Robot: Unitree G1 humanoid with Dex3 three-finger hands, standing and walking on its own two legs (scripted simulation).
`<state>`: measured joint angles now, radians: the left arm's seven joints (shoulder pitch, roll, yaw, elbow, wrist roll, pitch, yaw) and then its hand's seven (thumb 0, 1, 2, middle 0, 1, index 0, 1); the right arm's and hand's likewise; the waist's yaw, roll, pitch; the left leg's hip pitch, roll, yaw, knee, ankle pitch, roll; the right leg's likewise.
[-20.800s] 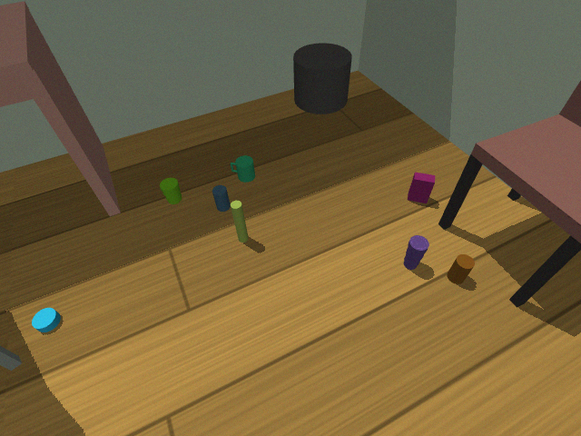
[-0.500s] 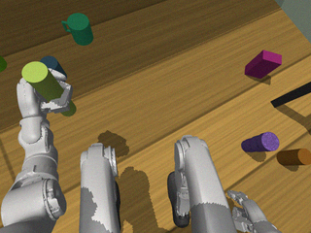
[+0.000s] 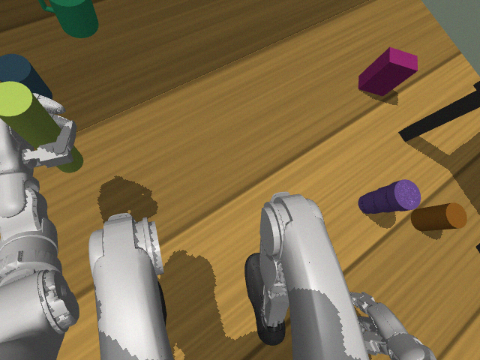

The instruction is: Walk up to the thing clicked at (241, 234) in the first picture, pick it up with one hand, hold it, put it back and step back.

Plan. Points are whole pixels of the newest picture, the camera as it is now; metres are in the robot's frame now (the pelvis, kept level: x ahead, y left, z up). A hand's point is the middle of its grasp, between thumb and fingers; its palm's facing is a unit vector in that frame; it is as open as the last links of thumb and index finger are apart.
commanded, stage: crouch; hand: left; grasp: from the side
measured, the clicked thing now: (47, 137) +0.46 +0.27 -0.08
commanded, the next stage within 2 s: lower in 0.16 s
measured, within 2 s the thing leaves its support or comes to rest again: rests again in 1.36 s
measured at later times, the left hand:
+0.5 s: hand (70, 144) +0.46 +0.25 -0.12, palm faces +0.18 -0.98 -0.02, open 5.9 cm
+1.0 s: hand (80, 150) +0.46 +0.25 -0.17, palm faces +0.18 -0.98 -0.01, open 5.9 cm
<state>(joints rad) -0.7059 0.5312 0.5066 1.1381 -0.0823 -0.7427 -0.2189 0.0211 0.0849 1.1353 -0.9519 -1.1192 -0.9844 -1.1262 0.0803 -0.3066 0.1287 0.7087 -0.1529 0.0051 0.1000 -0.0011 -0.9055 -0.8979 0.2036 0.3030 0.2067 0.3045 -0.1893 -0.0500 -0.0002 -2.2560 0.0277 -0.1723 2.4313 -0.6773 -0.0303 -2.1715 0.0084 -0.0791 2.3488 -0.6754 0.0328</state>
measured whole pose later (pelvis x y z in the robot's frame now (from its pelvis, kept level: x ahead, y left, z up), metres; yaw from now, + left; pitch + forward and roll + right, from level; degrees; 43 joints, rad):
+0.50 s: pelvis +0.00 +0.00 -0.02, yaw -3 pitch +24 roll -10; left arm -0.69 0.61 0.53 1.21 -0.09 -0.82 -0.19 0.02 0.08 1.14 -0.95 -1.12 -0.99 -1.13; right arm 0.01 -0.33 0.23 0.67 -0.20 0.03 0.13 0.00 -0.92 -0.90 0.20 0.30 0.21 0.30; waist -0.23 -0.09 0.10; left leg -2.28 0.02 -0.23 2.53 -0.69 -0.04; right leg -2.18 0.03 -0.12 2.41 -0.67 0.05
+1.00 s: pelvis -0.01 +0.01 -0.03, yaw -5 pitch +19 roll -14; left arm -0.71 0.74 0.53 1.33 -0.08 -0.92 -0.15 0.02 0.08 1.14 -0.96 -1.11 -0.99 -1.12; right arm -0.07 -0.36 0.37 0.62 -0.28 0.04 0.14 0.00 -0.92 -0.90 0.20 0.30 0.21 0.30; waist -0.27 -0.17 0.22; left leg -2.26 0.02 -0.31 2.60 -0.70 -0.03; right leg -2.12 0.05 -0.18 2.41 -0.65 0.06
